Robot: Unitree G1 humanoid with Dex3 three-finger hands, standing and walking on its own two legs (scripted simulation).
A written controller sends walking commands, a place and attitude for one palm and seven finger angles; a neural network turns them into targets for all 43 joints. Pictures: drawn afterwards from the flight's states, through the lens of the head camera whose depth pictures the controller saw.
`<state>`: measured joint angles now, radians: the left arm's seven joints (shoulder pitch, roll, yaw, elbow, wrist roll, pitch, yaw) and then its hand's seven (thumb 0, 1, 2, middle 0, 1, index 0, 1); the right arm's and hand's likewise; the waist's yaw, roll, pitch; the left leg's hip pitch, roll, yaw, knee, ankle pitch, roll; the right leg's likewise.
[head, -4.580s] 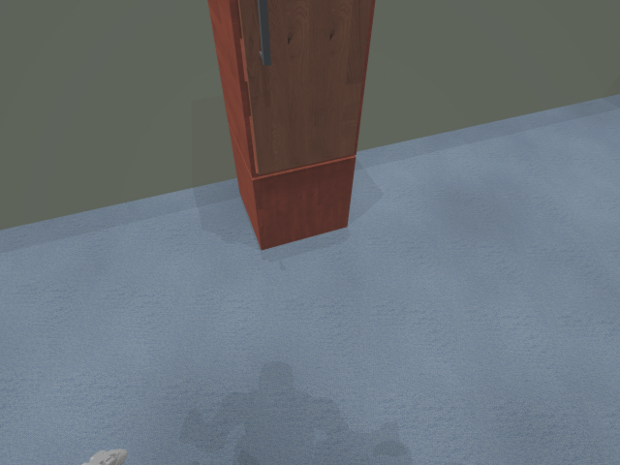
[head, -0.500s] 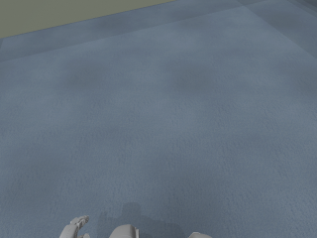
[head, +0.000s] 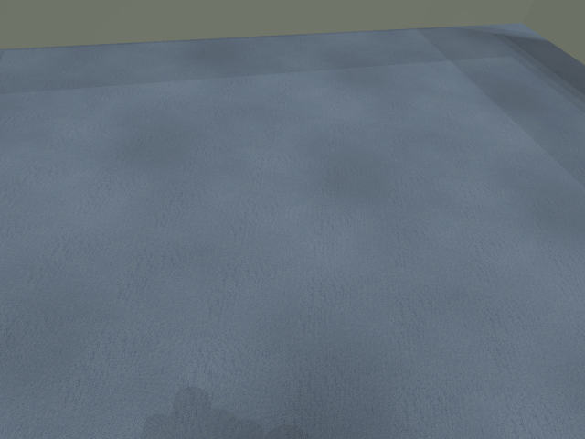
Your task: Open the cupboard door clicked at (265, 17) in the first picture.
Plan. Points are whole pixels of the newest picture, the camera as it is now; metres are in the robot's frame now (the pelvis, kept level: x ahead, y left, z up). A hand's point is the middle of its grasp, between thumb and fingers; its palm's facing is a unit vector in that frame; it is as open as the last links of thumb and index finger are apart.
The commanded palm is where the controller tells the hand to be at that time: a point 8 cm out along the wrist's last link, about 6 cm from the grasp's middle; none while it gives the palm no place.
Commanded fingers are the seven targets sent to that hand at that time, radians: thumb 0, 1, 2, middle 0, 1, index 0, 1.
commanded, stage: turn to face it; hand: left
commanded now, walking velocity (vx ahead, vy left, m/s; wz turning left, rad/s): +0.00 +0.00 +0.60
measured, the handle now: out of the picture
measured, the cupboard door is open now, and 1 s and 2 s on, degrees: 0 0 0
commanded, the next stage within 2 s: none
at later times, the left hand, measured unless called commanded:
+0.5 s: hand out of the picture +0.01 +0.14 -0.14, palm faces +0.31 -0.90 -0.29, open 7.4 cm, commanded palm none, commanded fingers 0.00 0.90 0.90 -0.20 -0.30 -0.20 -0.30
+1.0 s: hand out of the picture -0.15 +0.18 -0.18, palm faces +0.62 -0.74 -0.26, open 7.4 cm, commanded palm none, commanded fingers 0.00 0.90 0.90 -0.20 -0.30 -0.20 -0.30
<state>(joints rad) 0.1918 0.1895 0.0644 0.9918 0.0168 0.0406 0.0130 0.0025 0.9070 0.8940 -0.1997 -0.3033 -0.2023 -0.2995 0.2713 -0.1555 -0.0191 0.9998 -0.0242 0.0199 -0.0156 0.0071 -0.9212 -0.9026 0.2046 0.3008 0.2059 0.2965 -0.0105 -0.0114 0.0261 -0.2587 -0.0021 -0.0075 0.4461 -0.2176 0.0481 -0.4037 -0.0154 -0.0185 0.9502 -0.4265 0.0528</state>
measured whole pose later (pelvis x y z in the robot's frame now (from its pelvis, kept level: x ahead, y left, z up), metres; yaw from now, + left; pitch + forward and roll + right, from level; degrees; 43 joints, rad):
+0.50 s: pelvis -0.03 -0.08 +0.00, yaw +19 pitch -1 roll +3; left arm 0.17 0.16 0.04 0.90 0.01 0.01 0.02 0.00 0.90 0.89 -0.20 -0.30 -0.20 -0.30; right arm 0.23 -0.29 -0.11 0.95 -0.03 0.08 0.02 0.01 -0.91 -0.90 0.20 0.30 0.20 0.30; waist -0.04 0.05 0.04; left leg -0.56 0.01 -0.02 1.18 -0.33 -0.07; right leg -0.17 -0.06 -0.13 0.47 -0.29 -0.04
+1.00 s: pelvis -0.04 -0.03 -0.01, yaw +37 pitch +2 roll -1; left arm 0.23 0.28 0.08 0.94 0.02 0.06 0.01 0.01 0.91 0.89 -0.20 -0.30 -0.20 -0.30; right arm 0.12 -0.22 -0.04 0.89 -0.02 0.02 0.01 0.00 -0.90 -0.90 0.20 0.30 0.21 0.30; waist 0.03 -0.03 0.09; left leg -0.24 0.00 0.03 0.52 -0.31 0.03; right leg -0.49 -0.11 -0.06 1.12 -0.45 0.10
